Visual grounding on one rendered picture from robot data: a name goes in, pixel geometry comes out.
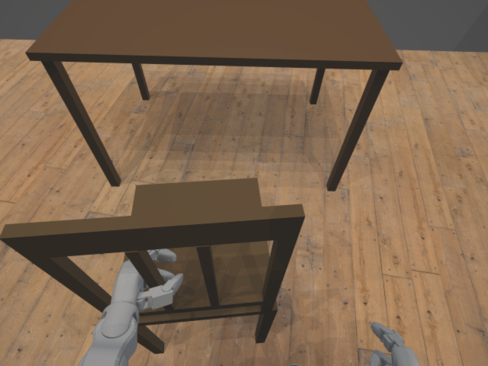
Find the left robot hand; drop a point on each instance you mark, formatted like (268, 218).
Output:
(129, 283)

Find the robot left forearm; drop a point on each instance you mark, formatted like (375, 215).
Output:
(114, 337)

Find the chair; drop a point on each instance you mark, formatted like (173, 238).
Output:
(218, 230)

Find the right robot hand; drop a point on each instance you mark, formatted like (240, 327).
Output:
(394, 343)

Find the table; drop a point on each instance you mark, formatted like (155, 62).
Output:
(319, 34)

